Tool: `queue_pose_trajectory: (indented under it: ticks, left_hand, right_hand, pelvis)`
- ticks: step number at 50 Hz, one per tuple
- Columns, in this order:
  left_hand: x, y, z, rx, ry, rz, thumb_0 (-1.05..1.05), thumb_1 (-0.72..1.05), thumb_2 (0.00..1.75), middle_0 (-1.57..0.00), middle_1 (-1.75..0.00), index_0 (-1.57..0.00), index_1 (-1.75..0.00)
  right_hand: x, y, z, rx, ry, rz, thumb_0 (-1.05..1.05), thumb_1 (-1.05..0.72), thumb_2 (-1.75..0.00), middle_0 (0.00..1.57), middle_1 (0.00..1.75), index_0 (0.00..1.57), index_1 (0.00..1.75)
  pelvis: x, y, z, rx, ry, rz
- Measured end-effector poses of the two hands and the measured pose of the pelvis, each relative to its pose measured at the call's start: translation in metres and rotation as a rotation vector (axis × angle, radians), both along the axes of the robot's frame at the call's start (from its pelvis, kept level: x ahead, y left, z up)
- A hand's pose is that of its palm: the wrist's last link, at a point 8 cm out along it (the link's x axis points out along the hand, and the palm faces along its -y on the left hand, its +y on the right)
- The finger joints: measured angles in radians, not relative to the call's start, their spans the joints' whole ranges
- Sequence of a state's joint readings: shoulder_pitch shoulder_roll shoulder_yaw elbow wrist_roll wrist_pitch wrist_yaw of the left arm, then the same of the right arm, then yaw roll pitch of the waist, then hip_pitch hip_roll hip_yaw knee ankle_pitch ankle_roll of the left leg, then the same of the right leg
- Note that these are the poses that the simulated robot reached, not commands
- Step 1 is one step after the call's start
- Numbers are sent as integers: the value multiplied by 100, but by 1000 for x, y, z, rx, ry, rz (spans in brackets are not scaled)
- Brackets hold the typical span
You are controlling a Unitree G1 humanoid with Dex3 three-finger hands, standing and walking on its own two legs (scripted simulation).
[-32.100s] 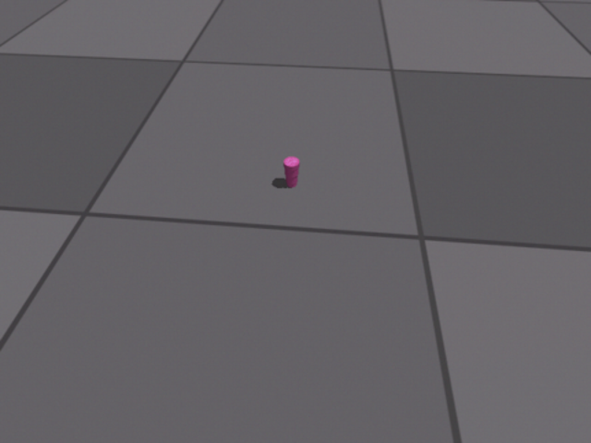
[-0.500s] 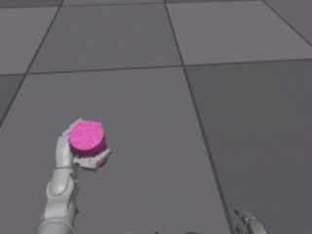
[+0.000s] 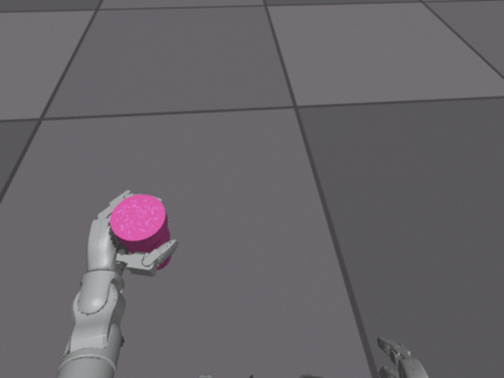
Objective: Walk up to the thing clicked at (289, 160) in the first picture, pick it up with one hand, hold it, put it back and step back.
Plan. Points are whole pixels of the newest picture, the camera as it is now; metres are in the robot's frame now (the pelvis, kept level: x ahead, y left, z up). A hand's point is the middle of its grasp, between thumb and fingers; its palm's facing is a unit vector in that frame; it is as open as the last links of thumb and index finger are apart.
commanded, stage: hold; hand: left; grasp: from the side
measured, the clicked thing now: (148, 239) +0.33 +0.18 +0.03
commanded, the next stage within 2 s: crouch in 0.36 s
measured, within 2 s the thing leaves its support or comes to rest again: neither
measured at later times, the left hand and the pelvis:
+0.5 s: hand (148, 235) +0.33 +0.17 +0.04, palm faces +0.08 -1.00 -0.01, open 9.1 cm; pelvis +0.00 +0.00 +0.00, yaw +0 degrees
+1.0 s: hand (162, 267) +0.34 +0.18 -0.10, palm faces +0.09 -1.00 +0.01, open 9.1 cm; pelvis -0.02 +0.00 -0.09, yaw +0 degrees
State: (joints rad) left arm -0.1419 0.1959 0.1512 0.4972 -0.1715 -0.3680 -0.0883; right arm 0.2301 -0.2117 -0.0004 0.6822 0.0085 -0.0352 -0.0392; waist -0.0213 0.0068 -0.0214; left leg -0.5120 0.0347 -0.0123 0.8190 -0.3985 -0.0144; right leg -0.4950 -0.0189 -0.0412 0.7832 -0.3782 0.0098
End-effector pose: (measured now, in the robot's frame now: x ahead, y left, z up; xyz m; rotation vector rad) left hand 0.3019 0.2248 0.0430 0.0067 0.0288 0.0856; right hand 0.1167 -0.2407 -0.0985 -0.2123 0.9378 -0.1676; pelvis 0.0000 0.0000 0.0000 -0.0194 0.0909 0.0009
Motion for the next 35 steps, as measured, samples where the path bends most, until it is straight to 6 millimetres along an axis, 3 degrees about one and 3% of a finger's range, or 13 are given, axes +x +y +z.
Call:
queue_pose_trajectory:
  ticks: [27,35]
  left_hand:
    - [2,-1,0,3,7,-9,-4,-25,102,-77,-98,-79,-97]
    - [1,0,-24,-8,38,7,-4,-24,102,-77,-98,-79,-97]
  right_hand:
    - [1,2,0,6,-6,1,1,-91,-90,20,30,20,30]
    - [-1,-2,-6,2,10,10,1,-89,-90,20,30,20,30]
  pelvis:
    - [1,2,0,-2,2,0]
    - [-3,1,-6,-1,35,-1]
